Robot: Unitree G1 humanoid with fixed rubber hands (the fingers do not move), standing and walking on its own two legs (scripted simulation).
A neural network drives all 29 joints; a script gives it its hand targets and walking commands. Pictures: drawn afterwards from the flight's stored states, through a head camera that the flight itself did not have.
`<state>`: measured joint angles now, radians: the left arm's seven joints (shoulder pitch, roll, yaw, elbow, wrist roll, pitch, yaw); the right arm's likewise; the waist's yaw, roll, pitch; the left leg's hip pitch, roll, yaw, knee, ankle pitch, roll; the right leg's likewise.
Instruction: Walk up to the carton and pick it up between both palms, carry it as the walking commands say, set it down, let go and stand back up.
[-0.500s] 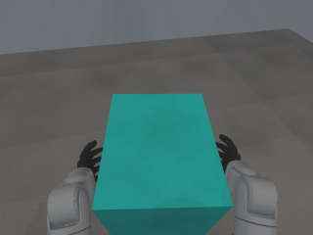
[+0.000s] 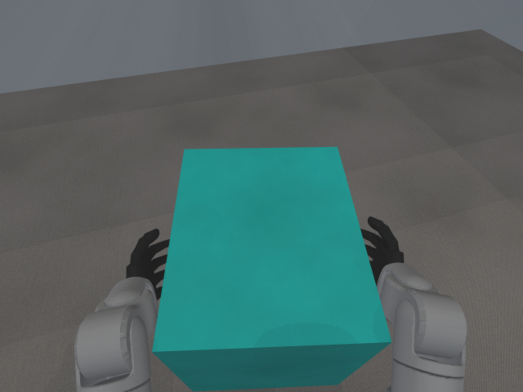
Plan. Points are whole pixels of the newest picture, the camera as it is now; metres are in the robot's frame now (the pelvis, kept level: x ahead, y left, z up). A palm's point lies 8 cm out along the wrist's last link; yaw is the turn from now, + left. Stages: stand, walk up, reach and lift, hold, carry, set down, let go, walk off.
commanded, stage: carry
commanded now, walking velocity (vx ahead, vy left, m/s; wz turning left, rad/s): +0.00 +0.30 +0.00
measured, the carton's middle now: (263, 271) +0.30 -0.01 +0.02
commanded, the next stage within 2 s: none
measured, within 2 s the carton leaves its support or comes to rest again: neither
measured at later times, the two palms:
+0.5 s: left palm out of the picture +0.19 +0.32 +0.08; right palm (267, 334) +0.19 -0.01 +0.09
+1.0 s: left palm out of the picture +0.12 +0.49 +0.08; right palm out of the picture +0.12 +0.16 +0.07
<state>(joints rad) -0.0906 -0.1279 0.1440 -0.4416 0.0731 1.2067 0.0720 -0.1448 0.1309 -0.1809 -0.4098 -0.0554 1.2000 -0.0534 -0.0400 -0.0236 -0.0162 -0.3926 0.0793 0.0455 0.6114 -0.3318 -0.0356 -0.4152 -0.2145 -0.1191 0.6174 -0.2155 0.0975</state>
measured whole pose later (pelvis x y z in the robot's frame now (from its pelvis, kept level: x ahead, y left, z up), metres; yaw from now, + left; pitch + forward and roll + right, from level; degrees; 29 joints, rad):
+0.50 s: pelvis -0.07 +0.17 +0.01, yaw -1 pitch +2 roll +1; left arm -0.07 -0.13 0.15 -0.45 0.06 1.20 0.07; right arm -0.13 0.13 -0.16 -0.43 -0.06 1.21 -0.06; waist -0.04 0.00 0.00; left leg -0.48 0.08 0.01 0.79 -0.37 -0.06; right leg -0.37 -0.17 -0.16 0.58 -0.23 0.05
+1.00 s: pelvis -0.13 +0.34 +0.01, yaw -1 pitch +2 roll +1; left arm -0.07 -0.13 0.15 -0.41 0.05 1.19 0.07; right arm -0.11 0.13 -0.15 -0.41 -0.08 1.20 -0.06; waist -0.02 0.04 0.01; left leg -0.57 0.02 -0.01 1.01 -0.34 -0.05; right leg -0.33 -0.11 -0.18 0.57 -0.26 0.00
